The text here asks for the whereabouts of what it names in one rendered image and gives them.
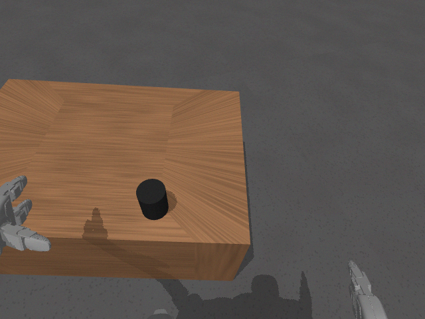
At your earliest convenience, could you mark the left robot hand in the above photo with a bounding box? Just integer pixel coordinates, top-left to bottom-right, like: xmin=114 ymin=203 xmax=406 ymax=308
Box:
xmin=0 ymin=175 xmax=51 ymax=251

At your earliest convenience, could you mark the right robot hand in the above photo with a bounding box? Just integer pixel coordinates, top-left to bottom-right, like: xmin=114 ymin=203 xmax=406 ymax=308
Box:
xmin=348 ymin=261 xmax=388 ymax=319

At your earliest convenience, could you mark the can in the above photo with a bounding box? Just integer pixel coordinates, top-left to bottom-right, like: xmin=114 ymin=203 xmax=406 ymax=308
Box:
xmin=136 ymin=179 xmax=169 ymax=220

